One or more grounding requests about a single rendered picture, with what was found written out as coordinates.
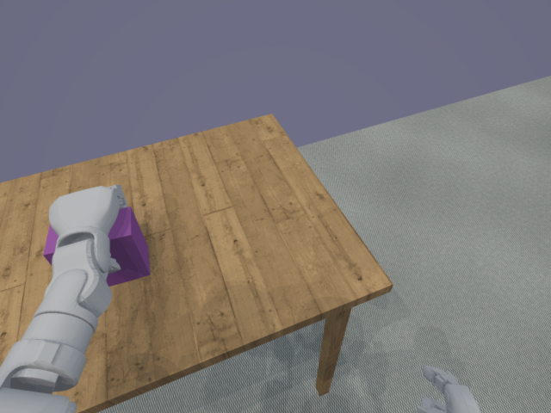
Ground robot left upper arm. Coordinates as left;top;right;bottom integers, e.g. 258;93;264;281
0;387;77;413

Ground robot left hand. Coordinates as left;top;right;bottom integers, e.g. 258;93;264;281
49;185;128;274

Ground sponge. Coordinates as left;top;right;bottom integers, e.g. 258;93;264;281
43;206;151;287

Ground left robot forearm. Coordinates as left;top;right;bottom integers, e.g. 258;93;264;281
0;226;112;394

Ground table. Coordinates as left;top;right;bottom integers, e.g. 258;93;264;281
0;114;393;413

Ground robot right hand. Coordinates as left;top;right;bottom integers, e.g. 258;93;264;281
417;366;481;413

